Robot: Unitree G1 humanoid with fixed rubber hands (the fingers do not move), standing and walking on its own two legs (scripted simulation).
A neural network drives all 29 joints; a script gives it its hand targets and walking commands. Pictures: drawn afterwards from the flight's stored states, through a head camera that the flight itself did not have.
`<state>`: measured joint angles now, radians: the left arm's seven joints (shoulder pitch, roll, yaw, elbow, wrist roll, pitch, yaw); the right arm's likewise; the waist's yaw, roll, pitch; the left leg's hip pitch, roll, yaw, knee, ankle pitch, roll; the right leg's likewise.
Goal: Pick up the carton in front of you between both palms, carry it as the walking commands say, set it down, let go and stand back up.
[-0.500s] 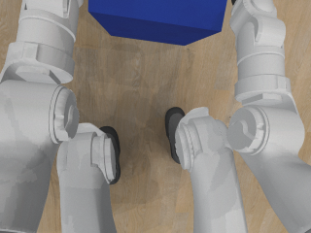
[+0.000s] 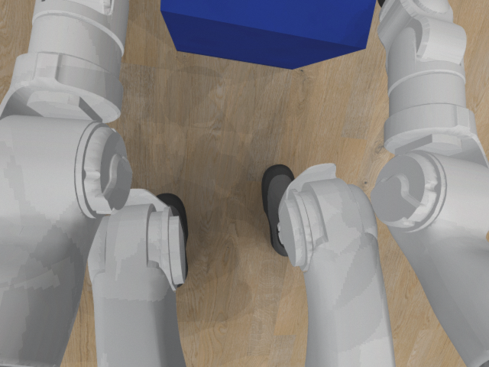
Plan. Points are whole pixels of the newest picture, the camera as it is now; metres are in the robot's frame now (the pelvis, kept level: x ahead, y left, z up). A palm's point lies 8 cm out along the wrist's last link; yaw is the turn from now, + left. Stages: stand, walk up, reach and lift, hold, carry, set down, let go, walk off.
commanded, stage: set down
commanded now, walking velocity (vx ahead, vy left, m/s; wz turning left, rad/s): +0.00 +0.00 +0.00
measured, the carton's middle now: out of the picture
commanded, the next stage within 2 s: let go in 1.78 s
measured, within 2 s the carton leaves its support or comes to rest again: neither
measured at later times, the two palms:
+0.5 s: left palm out of the picture +0.59 +0.08 -0.18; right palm out of the picture +0.52 -0.22 -0.17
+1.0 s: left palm out of the picture +0.62 +0.11 -0.10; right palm out of the picture +0.53 -0.25 -0.10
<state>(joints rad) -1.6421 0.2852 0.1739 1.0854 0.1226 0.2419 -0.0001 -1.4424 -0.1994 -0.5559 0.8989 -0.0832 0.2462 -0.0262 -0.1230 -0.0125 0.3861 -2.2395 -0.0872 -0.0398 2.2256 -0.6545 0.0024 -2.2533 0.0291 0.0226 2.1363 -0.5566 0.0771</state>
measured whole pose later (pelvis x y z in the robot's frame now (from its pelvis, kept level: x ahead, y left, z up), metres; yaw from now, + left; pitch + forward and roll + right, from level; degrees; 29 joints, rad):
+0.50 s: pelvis -0.01 +0.00 -0.01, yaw -1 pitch +34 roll -5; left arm -1.67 0.31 0.19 1.10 0.17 0.21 -0.05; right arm -1.50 -0.22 -0.62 0.98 -0.11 0.20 0.03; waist -0.12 -0.04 0.50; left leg -2.19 -0.08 -0.04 2.27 -0.66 0.01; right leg -2.20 0.04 0.02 2.16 -0.56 0.09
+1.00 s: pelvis +0.00 -0.01 +0.03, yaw -1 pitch +38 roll -3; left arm -1.67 0.51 -0.05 1.14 -0.12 0.20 0.04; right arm -1.42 -0.24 -0.32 0.88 0.17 0.17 -0.17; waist -0.16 0.01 0.34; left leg -2.16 -0.06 -0.05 2.14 -0.65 -0.01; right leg -2.19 0.04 0.01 2.05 -0.53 0.05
